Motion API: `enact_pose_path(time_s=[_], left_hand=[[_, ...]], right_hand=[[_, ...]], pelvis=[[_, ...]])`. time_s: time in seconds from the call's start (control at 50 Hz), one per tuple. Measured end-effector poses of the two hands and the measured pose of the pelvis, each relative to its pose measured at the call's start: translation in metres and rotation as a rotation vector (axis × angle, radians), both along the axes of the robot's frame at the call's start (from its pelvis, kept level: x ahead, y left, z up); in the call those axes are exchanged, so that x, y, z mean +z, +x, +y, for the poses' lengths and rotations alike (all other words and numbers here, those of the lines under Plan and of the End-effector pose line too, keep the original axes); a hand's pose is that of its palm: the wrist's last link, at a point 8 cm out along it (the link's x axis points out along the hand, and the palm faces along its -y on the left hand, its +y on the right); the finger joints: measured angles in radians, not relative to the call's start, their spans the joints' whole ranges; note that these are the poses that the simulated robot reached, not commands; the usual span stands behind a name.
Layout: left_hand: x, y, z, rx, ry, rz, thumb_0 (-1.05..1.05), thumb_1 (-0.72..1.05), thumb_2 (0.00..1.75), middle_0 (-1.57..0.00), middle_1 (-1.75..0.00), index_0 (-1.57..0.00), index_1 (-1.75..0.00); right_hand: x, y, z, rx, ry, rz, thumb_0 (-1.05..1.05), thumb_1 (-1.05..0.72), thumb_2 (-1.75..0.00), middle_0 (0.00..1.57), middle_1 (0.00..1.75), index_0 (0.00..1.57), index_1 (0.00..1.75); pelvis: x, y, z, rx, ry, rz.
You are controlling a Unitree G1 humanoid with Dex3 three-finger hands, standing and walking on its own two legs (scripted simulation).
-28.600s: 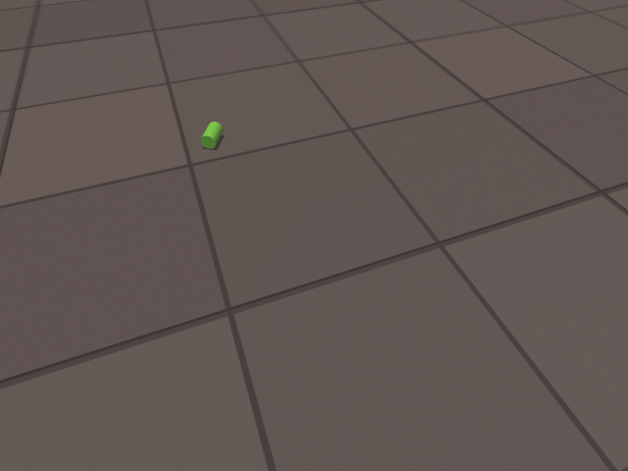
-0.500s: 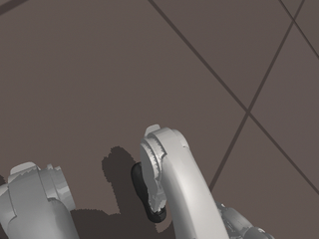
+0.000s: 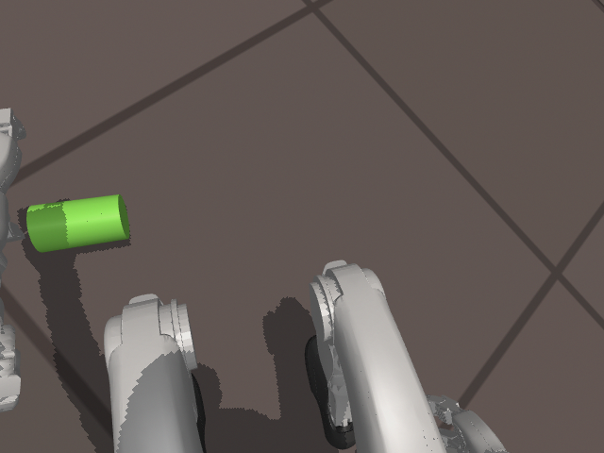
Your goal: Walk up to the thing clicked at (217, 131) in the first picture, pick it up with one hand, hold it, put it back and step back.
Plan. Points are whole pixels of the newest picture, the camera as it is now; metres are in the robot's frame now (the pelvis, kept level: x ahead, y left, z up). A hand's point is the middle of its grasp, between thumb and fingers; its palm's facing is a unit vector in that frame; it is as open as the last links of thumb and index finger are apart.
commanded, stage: withdraw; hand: left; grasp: from above
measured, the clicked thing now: (82, 222) +0.48 +0.29 -0.31
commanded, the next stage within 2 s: home in 0.36 s
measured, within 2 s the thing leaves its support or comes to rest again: neither
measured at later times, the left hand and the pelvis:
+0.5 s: hand (37, 221) +0.44 +0.31 -0.18, palm faces -0.47 -0.07 -0.88, open 13.8 cm; pelvis -0.02 +0.00 -0.01, yaw +1 degrees
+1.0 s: hand (7, 240) +0.38 +0.28 -0.05, palm faces -0.29 -0.55 -0.78, open 8.9 cm; pelvis +0.00 +0.00 +0.08, yaw +3 degrees
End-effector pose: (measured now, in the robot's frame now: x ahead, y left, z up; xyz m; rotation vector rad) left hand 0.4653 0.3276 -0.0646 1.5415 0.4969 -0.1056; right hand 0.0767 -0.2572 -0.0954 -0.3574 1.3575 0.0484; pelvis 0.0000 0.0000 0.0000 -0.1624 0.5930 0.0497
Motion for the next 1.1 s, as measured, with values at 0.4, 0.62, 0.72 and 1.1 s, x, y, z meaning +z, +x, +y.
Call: enact_pose_path(time_s=[0.4,0.62,0.72,1.1], left_hand=[[-0.016,-0.017,-0.011,-0.133,-0.076,0.128,0.00,-0.48,0.99,-0.11,-0.98,-0.11,-0.98],[-0.072,-0.011,-0.023,-0.125,-0.090,-0.002,0.00,-0.34,0.95,-0.20,-0.87,-0.19,-0.87],[-0.057,-0.009,-0.022,-0.022,-0.114,-0.064,0.00,-0.18,0.91,-0.23,-0.71,-0.21,-0.72],[0.108,-0.124,-0.028,0.344,-0.631,-0.001,0.00,0.75,0.88,-0.21,-0.34,-0.21,-0.34]], right_hand=[[0.023,-0.023,-0.028,0.037,-0.174,0.052,0.00,-0.90,-0.89,0.20,0.30,0.20,0.30],[-0.009,-0.056,-0.009,0.000,-0.139,0.126,0.00,-0.89,-0.89,0.20,0.30,0.20,0.30],[-0.013,-0.049,0.001,-0.037,-0.083,0.108,0.00,-0.89,-0.89,0.20,0.30,0.20,0.30],[0.107,0.092,0.002,-0.009,-0.013,-0.257,0.01,-0.90,-0.89,0.20,0.30,0.20,0.30]], pelvis=[[0.004,-0.016,-0.005,0.013,0.016,-0.033],[-0.028,-0.012,-0.003,0.002,0.001,-0.037],[-0.022,-0.006,-0.002,-0.001,0.006,0.000],[0.114,0.005,-0.005,0.038,0.049,0.004]])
